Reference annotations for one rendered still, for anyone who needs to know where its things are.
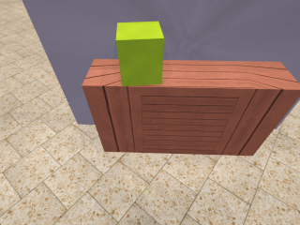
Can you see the carton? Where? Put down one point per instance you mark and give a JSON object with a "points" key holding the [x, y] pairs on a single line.
{"points": [[140, 49]]}

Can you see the pedestal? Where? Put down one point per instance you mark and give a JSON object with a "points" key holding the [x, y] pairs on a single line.
{"points": [[201, 107]]}

